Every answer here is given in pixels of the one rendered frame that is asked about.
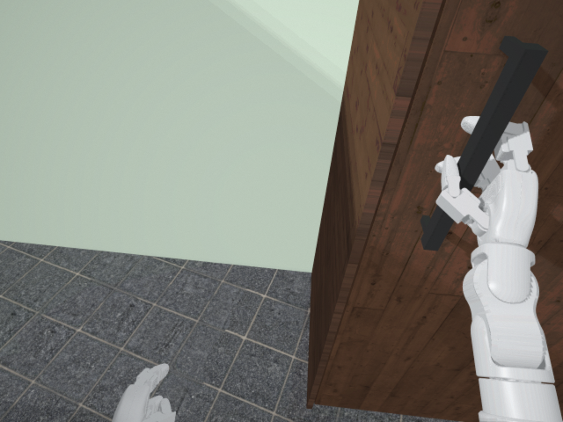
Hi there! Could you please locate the handle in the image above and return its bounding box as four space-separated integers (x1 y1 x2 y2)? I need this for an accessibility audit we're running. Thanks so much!
420 36 548 251

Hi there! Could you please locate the wardrobe door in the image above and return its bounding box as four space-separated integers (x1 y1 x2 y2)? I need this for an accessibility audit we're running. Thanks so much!
315 0 563 422

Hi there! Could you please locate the left robot hand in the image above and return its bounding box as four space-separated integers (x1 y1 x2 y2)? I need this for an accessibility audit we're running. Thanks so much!
112 364 176 422

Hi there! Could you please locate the right robot hand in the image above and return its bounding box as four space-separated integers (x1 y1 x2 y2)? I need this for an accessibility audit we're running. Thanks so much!
435 116 538 248

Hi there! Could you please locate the robot right forearm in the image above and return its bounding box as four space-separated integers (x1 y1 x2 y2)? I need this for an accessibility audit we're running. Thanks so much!
463 242 563 422

